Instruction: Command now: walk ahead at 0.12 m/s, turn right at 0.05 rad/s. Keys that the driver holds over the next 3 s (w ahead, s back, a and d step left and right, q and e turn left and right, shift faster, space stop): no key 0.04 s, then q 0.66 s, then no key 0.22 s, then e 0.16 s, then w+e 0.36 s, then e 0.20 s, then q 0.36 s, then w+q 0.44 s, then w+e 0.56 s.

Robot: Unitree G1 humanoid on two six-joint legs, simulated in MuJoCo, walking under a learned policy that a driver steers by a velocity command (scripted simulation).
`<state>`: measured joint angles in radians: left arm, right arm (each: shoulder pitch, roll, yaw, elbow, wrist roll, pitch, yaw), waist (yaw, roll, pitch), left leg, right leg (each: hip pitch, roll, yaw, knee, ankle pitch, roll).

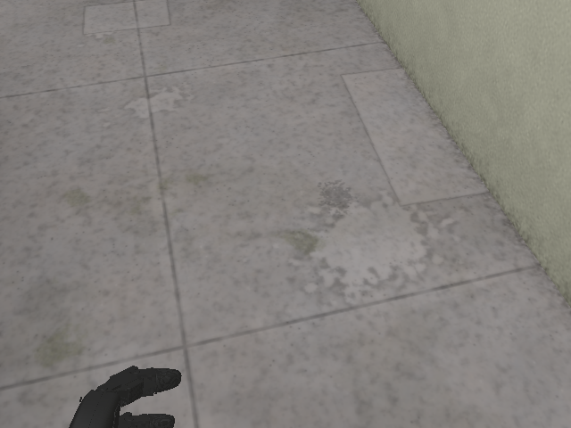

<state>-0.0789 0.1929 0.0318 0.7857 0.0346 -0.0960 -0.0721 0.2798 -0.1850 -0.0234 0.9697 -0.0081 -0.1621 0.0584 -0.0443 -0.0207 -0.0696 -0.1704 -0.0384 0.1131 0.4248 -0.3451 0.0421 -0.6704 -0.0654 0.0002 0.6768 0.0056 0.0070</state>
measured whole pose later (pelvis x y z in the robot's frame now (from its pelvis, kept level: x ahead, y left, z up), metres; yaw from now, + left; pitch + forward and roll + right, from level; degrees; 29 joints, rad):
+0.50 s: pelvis +0.03 +0.02 -0.01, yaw +11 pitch +1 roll -2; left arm 0.09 0.25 0.10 0.86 -0.01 0.03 0.08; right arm 0.25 -0.22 -0.07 0.77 -0.04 0.01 -0.03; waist -0.03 -0.03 0.00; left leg -0.41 0.02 0.00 0.69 -0.31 0.04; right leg -0.56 -0.07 -0.06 0.92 -0.43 0.04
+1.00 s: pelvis +0.02 +0.00 +0.01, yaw +22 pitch +1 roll +0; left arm 0.18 0.20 0.05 0.73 0.01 -0.01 0.05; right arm 0.13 -0.27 -0.08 0.68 0.00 0.02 -0.02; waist 0.03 0.04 0.00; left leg -0.49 -0.03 -0.06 1.00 -0.42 -0.06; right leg -0.27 0.00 0.00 0.47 -0.23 -0.02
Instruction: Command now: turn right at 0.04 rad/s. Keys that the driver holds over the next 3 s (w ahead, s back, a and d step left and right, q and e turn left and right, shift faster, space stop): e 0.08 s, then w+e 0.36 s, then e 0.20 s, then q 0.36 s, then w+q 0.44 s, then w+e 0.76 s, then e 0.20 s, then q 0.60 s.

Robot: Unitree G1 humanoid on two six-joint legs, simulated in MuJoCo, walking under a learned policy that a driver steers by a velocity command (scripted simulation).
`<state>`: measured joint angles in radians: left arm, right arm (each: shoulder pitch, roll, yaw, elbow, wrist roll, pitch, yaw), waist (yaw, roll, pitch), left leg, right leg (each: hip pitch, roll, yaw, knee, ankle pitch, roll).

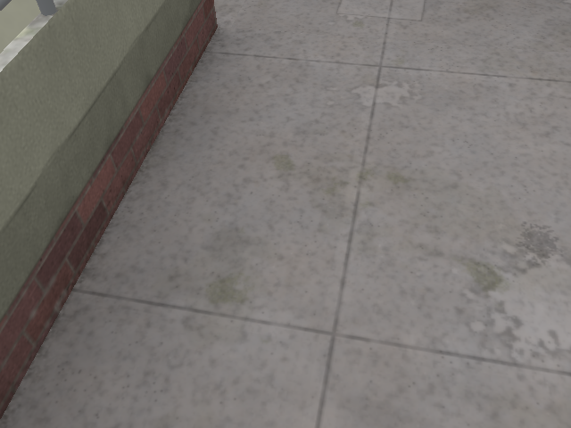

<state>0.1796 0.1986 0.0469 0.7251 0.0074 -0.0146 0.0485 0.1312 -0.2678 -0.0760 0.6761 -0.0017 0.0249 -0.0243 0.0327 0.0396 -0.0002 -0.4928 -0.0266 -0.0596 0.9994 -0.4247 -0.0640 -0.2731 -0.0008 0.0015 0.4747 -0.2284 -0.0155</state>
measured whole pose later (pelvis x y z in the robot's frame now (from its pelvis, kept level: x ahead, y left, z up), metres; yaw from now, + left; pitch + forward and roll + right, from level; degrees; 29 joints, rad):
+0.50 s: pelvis +0.07 -0.02 +0.00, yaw -14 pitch +5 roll +1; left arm 0.15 0.24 0.06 0.74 0.04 -0.07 -0.07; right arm 0.35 -0.21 -0.02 0.76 -0.04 -0.12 -0.01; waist -0.08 -0.01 -0.07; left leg -0.03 0.07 0.16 0.23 -0.28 -0.03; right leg -0.56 -0.06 -0.04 0.72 -0.22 -0.04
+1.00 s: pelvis +0.17 -0.09 -0.01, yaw -17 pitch +3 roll -1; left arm 0.06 0.23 0.04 0.67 0.00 -0.05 -0.01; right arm 0.27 -0.23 -0.04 0.77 0.01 -0.07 0.02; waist -0.05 0.00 -0.01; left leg -0.44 0.07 0.00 0.66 -0.24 -0.01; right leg -0.29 0.05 -0.07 0.57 -0.34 -0.05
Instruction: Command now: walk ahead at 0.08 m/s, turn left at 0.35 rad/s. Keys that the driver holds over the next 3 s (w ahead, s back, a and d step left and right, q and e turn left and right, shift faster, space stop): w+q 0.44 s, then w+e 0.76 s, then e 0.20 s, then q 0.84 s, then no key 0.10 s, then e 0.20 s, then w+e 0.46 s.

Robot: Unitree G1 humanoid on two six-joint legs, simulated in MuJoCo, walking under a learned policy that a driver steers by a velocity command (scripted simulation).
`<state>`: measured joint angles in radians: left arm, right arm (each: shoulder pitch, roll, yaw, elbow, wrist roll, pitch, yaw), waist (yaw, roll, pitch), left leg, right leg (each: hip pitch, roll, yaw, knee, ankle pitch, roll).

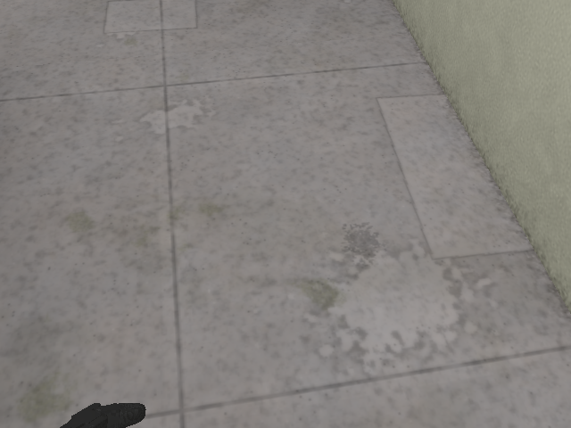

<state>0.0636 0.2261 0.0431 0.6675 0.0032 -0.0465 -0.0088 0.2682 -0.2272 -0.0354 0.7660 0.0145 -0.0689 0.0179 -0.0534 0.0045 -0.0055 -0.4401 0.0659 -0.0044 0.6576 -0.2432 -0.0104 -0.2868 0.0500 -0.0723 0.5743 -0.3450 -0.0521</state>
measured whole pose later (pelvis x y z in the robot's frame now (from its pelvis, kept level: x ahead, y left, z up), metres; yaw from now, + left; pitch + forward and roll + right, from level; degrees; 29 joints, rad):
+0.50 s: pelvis +0.11 +0.10 +0.02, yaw +16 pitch +3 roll -1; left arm 0.13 0.30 0.07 0.68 0.01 -0.09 -0.01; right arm 0.33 -0.25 -0.04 0.66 0.00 -0.03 -0.01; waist -0.02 -0.03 -0.01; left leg -0.17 -0.06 -0.05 0.38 -0.26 0.08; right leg -0.67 -0.08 0.02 0.95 -0.15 0.06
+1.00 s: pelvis +0.38 +0.12 +0.01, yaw +6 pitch +2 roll -1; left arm 0.28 0.27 0.06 0.73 -0.01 -0.05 -0.02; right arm 0.20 -0.29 -0.04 0.63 -0.02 -0.10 -0.01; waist 0.03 0.03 0.04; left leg -0.61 0.08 -0.07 1.09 -0.31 -0.04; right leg -0.25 0.13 0.05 0.38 -0.15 -0.10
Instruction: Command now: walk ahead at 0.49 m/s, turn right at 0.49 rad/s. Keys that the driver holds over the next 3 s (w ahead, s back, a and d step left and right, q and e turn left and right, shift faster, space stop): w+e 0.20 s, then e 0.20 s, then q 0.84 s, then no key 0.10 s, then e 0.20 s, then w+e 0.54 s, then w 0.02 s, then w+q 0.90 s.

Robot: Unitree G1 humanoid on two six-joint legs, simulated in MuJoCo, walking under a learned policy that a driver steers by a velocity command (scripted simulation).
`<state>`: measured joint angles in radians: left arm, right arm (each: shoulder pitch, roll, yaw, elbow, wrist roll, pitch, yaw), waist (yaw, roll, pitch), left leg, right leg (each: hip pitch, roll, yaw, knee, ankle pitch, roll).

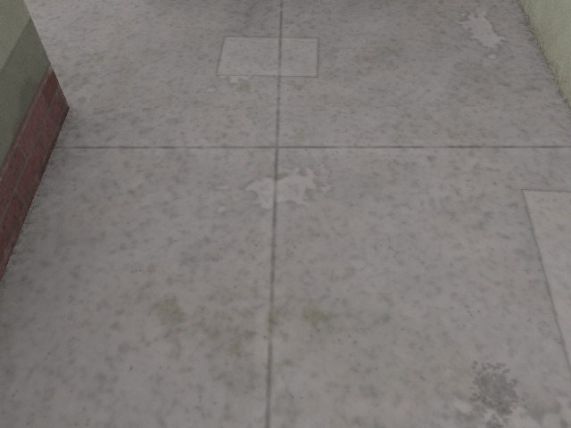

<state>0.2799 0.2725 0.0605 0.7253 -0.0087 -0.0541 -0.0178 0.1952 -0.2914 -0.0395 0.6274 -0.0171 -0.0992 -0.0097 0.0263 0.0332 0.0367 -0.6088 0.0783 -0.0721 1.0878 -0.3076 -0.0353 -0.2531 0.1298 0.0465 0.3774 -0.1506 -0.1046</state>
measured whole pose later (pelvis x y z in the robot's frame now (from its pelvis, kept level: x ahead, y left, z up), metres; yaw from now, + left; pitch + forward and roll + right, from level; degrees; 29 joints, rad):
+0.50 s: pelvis +0.23 +0.05 +0.00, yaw -16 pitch +2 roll +0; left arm 0.17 0.32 0.08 0.65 -0.01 0.03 0.02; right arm 0.19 -0.25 -0.05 0.70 -0.02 -0.06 0.00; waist -0.02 -0.03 0.07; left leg -0.29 0.01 0.05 0.42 -0.16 0.03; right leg -0.57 -0.01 0.05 1.00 -0.39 0.07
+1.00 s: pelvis +0.27 +0.06 -0.02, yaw -4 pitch +1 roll -2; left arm 0.09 0.28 0.08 0.72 0.00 0.04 0.05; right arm 0.22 -0.30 -0.08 0.69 -0.01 0.04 0.01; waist -0.02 -0.03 0.04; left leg -0.34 0.00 0.03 0.67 -0.33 0.06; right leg -0.39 -0.09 -0.07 0.77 -0.43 0.06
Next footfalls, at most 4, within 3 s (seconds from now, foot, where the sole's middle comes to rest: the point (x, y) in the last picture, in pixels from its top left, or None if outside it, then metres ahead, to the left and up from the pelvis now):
0.26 left None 0.33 0.14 -0.78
0.62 right None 0.32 -0.12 -0.78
0.96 left None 0.32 0.15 -0.78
1.46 right None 0.34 -0.07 -0.78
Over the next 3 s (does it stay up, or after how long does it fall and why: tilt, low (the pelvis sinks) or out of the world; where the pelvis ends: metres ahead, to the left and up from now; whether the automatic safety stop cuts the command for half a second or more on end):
stays up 0.92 -0.11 0.00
